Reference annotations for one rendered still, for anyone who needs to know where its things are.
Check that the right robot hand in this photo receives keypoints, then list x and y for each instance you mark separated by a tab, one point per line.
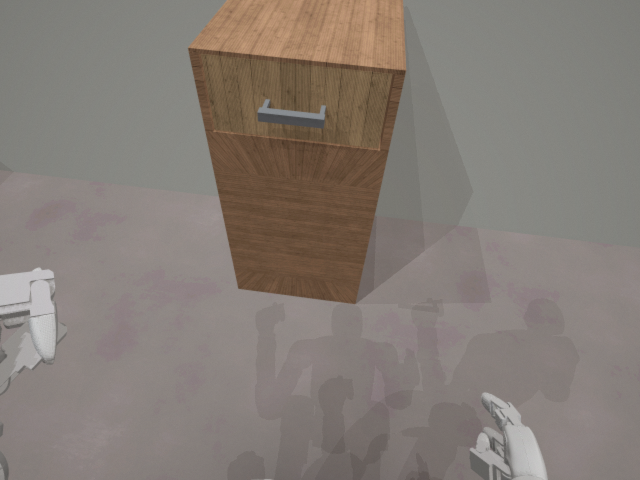
514	454

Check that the cabinet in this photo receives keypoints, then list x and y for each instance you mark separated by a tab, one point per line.
299	214

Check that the handle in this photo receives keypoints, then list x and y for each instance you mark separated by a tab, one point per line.
266	114

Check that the left robot hand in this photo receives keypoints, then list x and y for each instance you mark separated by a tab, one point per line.
27	301

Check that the drawer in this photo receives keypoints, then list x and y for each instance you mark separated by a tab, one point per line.
355	100

